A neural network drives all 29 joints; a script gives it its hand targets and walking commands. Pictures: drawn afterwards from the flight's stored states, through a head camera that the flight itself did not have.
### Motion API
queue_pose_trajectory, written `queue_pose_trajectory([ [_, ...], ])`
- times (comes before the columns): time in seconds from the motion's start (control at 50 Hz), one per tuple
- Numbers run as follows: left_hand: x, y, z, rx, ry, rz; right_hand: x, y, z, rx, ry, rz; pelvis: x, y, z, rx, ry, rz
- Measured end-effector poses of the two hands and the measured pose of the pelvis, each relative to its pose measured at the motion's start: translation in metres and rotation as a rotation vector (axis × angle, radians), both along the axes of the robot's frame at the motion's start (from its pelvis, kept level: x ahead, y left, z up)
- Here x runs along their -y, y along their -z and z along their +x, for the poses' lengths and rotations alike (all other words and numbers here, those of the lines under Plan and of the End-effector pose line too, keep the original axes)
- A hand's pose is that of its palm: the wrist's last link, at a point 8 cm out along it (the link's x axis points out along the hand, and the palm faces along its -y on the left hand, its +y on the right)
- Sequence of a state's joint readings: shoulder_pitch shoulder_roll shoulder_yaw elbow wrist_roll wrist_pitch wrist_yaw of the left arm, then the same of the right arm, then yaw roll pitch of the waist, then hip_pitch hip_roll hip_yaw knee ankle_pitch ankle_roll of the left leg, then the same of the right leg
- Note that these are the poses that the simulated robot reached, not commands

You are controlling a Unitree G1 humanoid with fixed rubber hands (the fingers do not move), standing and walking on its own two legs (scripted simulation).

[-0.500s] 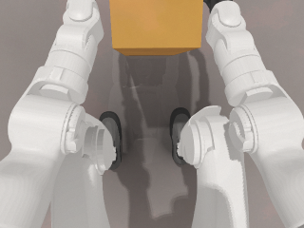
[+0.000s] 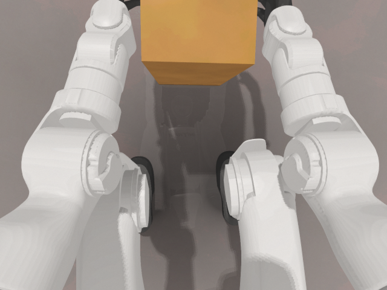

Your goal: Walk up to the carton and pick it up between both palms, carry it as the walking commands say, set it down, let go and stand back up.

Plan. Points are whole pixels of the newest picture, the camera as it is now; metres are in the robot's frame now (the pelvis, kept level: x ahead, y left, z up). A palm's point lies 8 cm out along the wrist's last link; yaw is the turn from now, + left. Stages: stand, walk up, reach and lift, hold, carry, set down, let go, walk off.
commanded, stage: reach and lift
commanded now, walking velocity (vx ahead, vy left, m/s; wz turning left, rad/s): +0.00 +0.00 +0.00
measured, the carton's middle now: (193, 29) +0.53 -0.04 -0.22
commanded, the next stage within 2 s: none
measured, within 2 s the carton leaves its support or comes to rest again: leaves its support in 0.20 s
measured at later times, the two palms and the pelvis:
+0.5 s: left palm out of the picture +0.55 +0.08 -0.10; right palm (278, 11) +0.52 -0.16 -0.11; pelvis +0.01 +0.01 +0.02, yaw -1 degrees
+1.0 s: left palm out of the picture +0.54 +0.08 -0.03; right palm out of the picture +0.51 -0.16 -0.04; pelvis +0.01 +0.00 +0.07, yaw +0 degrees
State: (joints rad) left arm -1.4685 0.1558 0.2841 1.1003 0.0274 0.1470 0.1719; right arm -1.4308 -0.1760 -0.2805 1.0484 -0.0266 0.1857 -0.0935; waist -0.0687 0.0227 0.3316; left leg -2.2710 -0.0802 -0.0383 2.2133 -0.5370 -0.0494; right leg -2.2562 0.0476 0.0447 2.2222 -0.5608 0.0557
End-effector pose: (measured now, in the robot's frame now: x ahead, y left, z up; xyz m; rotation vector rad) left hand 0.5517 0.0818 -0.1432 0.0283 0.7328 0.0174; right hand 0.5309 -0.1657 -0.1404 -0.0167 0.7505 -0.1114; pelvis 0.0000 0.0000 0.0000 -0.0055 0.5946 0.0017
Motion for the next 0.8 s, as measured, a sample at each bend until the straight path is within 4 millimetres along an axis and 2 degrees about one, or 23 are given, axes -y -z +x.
queue_pose_trajectory([
  [0.2,0.006,-0.003,0.001,-0.01,0.004,-0.005,0.005,0.0,-0.006,-0.014,0.023,0.006,-0.002,-0.004,0.008,-0.049,0.005,-0.003],
  [0.28,0.005,-0.013,0.002,0.015,-0.004,0.013,0.001,-0.004,-0.007,-0.002,0.035,0.013,-0.002,-0.007,0.011,-0.055,0.015,0.001],
  [0.46,0.002,-0.041,-0.001,0.07,-0.042,0.005,-0.006,-0.026,-0.011,0.035,0.099,0.031,-0.005,-0.015,0.01,-0.058,0.018,-0.003],
  [0.56,-0.004,-0.051,-0.007,0.065,-0.074,-0.004,-0.012,-0.037,-0.012,0.028,0.082,0.031,-0.004,-0.023,0.008,-0.06,0.016,0.002],
  [0.8,0.005,-0.09,-0.003,0.086,-0.058,-0.011,-0.004,-0.073,-0.014,0.052,0.104,0.029,-0.005,-0.046,0.008,-0.067,0.015,-0.001],
])
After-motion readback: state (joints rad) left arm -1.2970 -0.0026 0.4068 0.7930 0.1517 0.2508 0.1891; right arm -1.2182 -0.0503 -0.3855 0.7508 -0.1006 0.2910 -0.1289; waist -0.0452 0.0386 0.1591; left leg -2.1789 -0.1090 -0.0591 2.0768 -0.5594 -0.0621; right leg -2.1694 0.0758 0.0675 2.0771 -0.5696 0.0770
